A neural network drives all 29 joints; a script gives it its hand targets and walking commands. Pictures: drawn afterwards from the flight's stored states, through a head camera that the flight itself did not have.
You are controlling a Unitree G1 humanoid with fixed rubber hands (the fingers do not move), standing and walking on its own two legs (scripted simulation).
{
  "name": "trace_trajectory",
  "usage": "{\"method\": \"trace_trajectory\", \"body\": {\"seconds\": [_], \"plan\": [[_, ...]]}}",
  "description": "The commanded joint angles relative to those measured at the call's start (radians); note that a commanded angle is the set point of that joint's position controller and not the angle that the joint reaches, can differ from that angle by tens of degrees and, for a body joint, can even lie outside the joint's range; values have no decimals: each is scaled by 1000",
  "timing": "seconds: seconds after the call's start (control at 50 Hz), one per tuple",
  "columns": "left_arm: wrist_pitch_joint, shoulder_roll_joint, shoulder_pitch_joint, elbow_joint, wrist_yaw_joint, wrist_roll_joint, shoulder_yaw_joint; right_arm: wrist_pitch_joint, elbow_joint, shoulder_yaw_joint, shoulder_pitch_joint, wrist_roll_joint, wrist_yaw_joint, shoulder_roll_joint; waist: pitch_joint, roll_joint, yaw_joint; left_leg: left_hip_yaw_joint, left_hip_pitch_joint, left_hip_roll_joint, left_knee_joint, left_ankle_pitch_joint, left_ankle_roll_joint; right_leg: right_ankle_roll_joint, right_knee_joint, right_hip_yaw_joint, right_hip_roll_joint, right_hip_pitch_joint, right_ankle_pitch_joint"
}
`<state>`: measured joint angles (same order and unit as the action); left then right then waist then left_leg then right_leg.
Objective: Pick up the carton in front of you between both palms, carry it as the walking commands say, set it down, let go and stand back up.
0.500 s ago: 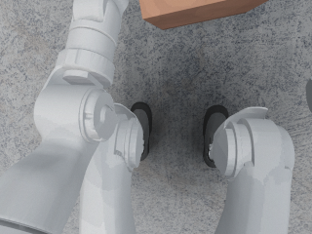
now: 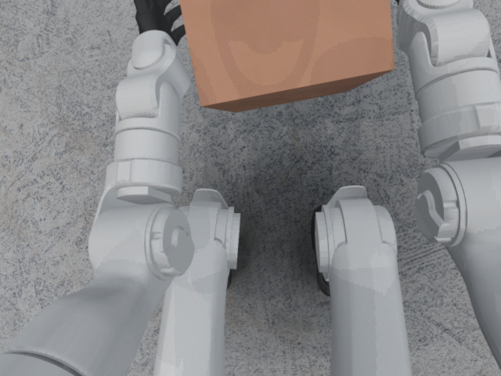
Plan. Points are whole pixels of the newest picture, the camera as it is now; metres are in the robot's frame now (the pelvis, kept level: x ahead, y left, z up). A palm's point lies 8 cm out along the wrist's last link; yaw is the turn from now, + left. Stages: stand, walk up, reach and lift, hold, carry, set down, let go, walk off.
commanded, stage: reach and lift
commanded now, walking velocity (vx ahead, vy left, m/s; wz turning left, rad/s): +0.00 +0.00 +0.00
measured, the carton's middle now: (280, 25) +0.55 -0.04 -0.19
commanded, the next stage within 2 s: none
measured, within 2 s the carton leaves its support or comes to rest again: neither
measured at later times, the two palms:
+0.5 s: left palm (60, 17) +0.50 +0.12 +0.05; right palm out of the picture +0.50 -0.18 +0.05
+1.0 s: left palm out of the picture +0.45 +0.13 +0.21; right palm out of the picture +0.44 -0.17 +0.21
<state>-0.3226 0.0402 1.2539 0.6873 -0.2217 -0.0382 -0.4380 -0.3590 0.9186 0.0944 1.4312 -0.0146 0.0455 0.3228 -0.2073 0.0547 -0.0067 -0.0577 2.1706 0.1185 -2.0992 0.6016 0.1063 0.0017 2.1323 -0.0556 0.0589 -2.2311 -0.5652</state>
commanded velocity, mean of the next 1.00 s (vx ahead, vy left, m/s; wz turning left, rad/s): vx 0.00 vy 0.00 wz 0.00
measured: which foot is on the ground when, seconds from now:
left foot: down 0.00-1.00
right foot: down 0.00-1.00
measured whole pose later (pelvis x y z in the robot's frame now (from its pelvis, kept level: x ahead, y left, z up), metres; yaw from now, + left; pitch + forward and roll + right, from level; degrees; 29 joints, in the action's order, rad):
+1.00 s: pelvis +0.04 +0.01 +0.24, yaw -4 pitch +30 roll +1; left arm -0.37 -0.13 0.67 0.57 -0.08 0.20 -0.46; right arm -0.39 0.66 0.36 0.73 0.24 0.01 -0.04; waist 0.21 0.02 -0.01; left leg -0.08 1.35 0.06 -1.29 0.47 0.05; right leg -0.01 1.29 -0.07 0.05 -1.38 -0.44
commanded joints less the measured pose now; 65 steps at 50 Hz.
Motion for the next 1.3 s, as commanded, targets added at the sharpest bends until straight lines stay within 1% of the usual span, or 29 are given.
{"method": "trace_trajectory", "body": {"seconds": [0.0,0.02,0.06,0.1,0.12,0.14,0.18,0.22,0.28,0.36,0.42,0.46,0.54,0.6,0.68,0.76,0.82,0.88,0.98,1.12,1.28], "plan": [[5,-980,864,-175,298,-90,519,21,-177,-249,499,-76,-260,-1149,1495,-147,13,197,-444,70,202,-371,-59,-7,-249,87,73,977,531],[1,-980,840,-137,301,-60,484,16,-131,-215,478,-49,-267,-1160,1414,-145,10,197,-447,70,228,-318,-62,-11,-283,98,74,892,435],[-8,-978,784,-46,302,18,388,10,-47,-142,460,13,-287,-1167,1260,-147,-9,191,-450,67,280,-219,-72,-13,-344,112,74,733,264],[-16,-961,738,21,302,93,295,6,6,-77,455,67,-307,-1165,1156,-157,-38,181,-460,65,329,-154,-82,-13,-391,116,77,639,152],[-19,-954,725,37,302,123,260,5,19,-51,456,87,-314,-1163,1136,-164,-48,177,-472,64,350,-139,-86,-13,-412,118,80,620,117],[-21,-951,720,42,304,144,239,4,27,-27,456,102,-320,-1160,1135,-169,-51,173,-487,63,369,-133,-89,-12,-431,119,83,615,98],[-24,-961,724,34,310,165,227,3,28,-1,461,121,-327,-1163,1166,-170,-49,167,-521,61,401,-131,-91,-10,-462,120,87,632,88],[-26,-985,740,12,319,161,249,3,18,7,466,127,-329,-1172,1221,-160,-37,165,-558,60,427,-134,-88,-6,-485,121,90,671,99],[-37,-1038,761,-38,336,127,324,-2,-23,-13,471,117,-328,-1194,1335,-130,-8,167,-625,62,460,-156,-77,-1,-513,126,91,755,141],[-64,-1112,743,-105,360,60,449,-21,-122,-88,441,83,-322,-1247,1512,-91,29,169,-728,70,499,-233,-63,-1,-546,136,93,898,244],[-86,-1149,681,-138,376,22,521,-42,-187,-152,382,55,-321,-1286,1587,-75,40,164,-790,73,533,-294,-56,-6,-574,137,95,991,325],[-95,-1164,623,-148,383,10,550,-52,-221,-188,337,40,-321,-1311,1596,-76,39,159,-814,73,557,-326,-54,-11,-595,133,96,1040,369],[-92,-1179,499,-148,392,6,579,-54,-267,-247,251,19,-316,-1360,1546,-98,23,146,-832,73,610,-364,-56,-20,-644,118,101,1123,429],[-77,-1183,417,-130,394,15,582,-44,-274,-270,192,12,-307,-1393,1474,-115,7,134,-841,73,655,-362,-60,-25,-689,104,104,1164,437],[-58,-1186,324,-97,398,36,568,-26,-260,-270,117,23,-291,-1425,1368,-130,-10,120,-866,71,723,-336,-70,-28,-761,84,106,1208,409],[-46,-1195,245,-66,405,57,557,-13,-239,-253,42,48,-277,-1445,1276,-127,-10,105,-919,69,797,-306,-79,-25,-842,66,104,1261,370],[-40,-1204,194,-56,411,68,558,-5,-234,-244,-8,65,-270,-1454,1229,-116,-4,95,-973,66,853,-296,-83,-21,-901,54,101,1312,353],[-37,-1215,149,-57,418,76,566,1,-244,-241,-51,77,-269,-1458,1199,-101,4,83,-1033,62,907,-297,-85,-16,-954,44,98,1369,352],[-35,-1237,61,-71,424,78,604,5,-277,-270,-128,75,-270,-1482,1160,-78,10,63,-1156,54,1002,-321,-88,-10,-1040,34,93,1474,371],[-40,-1258,-88,-97,426,87,652,1,-331,-319,-250,67,-280,-1499,1063,-61,8,27,-1357,36,1150,-380,-94,-3,-1173,14,84,1624,419],[-61,-1254,-271,-128,427,91,691,-17,-378,-361,-420,70,-281,-1492,900,-58,8,-16,-1609,8,1336,-500,-100,2,-1349,-13,66,1793,511]]}}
